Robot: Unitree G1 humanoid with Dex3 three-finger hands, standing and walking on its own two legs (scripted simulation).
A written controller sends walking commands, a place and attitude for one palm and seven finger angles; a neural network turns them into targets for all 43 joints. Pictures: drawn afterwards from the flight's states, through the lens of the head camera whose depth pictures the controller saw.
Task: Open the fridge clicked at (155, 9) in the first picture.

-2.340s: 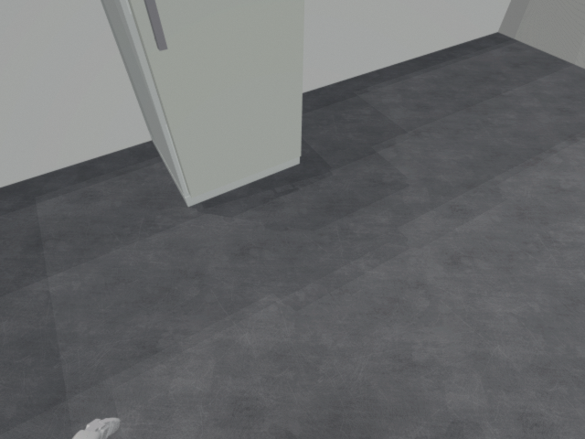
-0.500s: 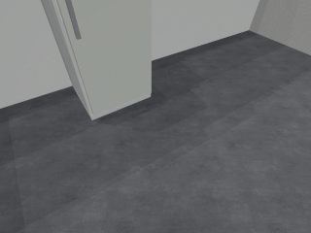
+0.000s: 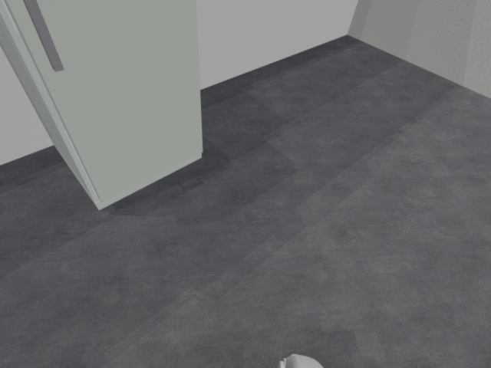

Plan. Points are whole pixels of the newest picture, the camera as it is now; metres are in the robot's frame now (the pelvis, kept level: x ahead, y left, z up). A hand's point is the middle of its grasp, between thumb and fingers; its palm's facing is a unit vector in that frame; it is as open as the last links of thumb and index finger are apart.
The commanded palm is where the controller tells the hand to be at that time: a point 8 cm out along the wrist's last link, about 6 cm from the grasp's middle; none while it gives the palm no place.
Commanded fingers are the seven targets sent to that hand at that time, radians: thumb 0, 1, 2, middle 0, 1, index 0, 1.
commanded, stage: walk to a spot facing it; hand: left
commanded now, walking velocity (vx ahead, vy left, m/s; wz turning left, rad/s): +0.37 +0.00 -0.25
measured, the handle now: (37, 24) +0.88 +0.63 +0.11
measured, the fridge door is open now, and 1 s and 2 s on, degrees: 0 0 0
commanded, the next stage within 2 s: turn to face it in 0.74 s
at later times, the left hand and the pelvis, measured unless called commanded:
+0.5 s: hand (177, 291) +0.30 +0.16 -0.18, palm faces -0.07 -0.97 -0.22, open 7.1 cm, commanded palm none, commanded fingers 0.00 0.90 0.90 -0.20 -0.30 -0.20 -0.30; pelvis +0.23 -0.03 -0.01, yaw -5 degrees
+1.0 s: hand (186, 214) +0.50 +0.18 -0.17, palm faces -0.16 -0.97 -0.18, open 7.3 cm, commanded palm none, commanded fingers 0.00 0.90 0.90 -0.20 -0.30 -0.20 -0.30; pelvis +0.42 +0.01 +0.00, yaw -11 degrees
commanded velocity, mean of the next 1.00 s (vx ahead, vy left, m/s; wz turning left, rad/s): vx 0.25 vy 0.00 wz -0.08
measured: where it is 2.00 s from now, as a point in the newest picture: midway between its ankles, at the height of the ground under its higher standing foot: (246, 306)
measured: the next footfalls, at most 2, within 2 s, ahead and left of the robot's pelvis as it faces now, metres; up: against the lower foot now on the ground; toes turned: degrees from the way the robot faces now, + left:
right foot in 0.26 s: +0.28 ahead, -0.12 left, +0.00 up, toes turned -11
left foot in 0.68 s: +0.46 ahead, +0.11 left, +0.00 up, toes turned +5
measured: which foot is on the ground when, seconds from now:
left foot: down 0.00-0.26, up 0.28-0.66, down 0.68-1.00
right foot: up 0.00-0.24, down 0.26-0.70, up 0.72-1.00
